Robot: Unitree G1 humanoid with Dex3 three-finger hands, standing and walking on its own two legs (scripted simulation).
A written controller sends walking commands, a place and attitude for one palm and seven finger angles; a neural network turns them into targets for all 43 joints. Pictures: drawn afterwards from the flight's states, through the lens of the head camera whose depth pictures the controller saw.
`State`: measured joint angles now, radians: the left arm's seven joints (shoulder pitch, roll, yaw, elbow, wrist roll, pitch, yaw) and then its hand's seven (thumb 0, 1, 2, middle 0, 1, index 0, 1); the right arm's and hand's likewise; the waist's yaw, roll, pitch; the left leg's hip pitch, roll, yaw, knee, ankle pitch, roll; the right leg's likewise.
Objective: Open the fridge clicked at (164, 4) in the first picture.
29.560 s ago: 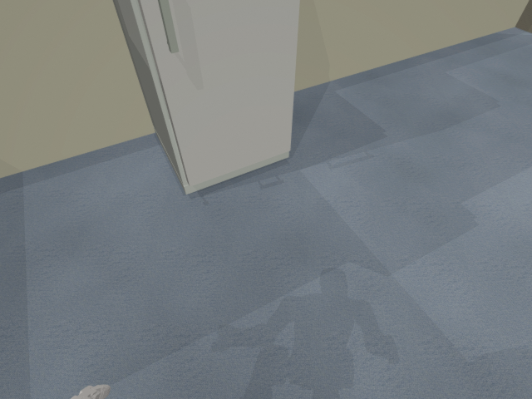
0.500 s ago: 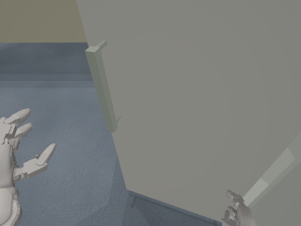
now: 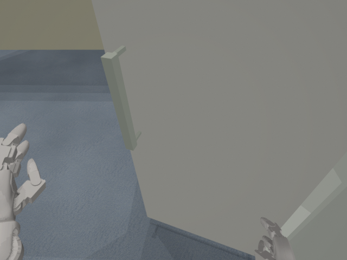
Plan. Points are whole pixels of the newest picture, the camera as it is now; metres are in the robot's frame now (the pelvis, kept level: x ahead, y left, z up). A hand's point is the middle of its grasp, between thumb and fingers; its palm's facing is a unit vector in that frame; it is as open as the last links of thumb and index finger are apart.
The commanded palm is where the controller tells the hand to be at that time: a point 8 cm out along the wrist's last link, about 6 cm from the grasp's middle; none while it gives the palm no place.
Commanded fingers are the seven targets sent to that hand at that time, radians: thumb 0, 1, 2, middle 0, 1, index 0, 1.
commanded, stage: step back with the hand held close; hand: left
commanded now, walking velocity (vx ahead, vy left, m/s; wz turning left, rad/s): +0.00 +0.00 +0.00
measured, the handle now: (127, 104) +0.44 +0.19 +0.14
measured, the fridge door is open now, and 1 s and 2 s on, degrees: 73 73 73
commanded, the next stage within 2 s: stop stepping back and stand still in 1.14 s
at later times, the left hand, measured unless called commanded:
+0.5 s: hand (26, 192) +0.17 +0.29 +0.15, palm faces +0.40 -0.78 -0.49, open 7.4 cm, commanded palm +0.11 +0.33 +0.17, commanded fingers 0.00 0.90 0.90 -0.20 -0.30 -0.20 -0.30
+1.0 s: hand out of the picture +0.06 +0.31 +0.16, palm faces +0.53 -0.71 -0.47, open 7.4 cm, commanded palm +0.00 +0.34 +0.17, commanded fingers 0.00 0.90 0.90 -0.20 -0.30 -0.20 -0.30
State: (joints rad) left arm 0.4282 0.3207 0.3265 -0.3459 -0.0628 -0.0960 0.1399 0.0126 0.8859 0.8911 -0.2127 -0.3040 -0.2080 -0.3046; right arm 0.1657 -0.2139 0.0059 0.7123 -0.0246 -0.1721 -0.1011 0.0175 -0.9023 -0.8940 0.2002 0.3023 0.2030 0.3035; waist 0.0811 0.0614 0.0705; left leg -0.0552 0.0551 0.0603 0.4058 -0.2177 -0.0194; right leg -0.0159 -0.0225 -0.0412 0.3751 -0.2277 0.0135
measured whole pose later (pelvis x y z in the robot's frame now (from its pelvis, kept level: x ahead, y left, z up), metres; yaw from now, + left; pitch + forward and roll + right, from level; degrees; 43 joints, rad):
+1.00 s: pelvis -0.13 +0.03 -0.03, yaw +4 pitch -3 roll -2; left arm 0.49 0.42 0.45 -0.47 0.01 -0.28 0.19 0.01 0.89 0.89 -0.22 -0.30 -0.21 -0.30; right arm 0.24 -0.21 0.00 0.61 -0.01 -0.15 -0.10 0.02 -0.90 -0.89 0.20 0.30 0.20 0.30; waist -0.01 0.02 0.06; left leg -0.49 0.02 0.05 0.70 -0.26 0.04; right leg -0.41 -0.01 0.04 0.63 -0.17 0.03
